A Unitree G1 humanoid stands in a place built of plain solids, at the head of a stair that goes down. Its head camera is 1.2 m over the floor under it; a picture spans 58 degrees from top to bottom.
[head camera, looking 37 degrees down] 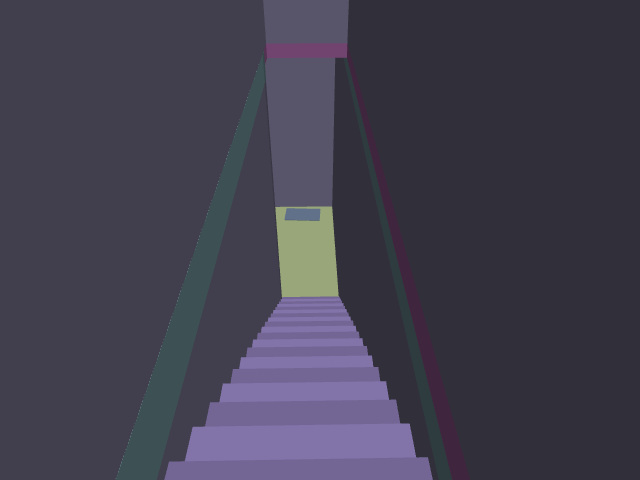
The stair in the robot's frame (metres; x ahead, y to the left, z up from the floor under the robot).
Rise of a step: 0.19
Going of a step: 0.24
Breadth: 0.94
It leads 1 degrees to the left of straight ahead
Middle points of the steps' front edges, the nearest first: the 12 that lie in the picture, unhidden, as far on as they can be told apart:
0.78 0.08 -0.38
1.02 0.08 -0.57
1.26 0.08 -0.76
1.50 0.09 -0.95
1.74 0.09 -1.14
1.98 0.10 -1.33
2.22 0.10 -1.52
2.46 0.10 -1.71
2.70 0.11 -1.90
2.94 0.11 -2.09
3.18 0.12 -2.28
3.42 0.12 -2.47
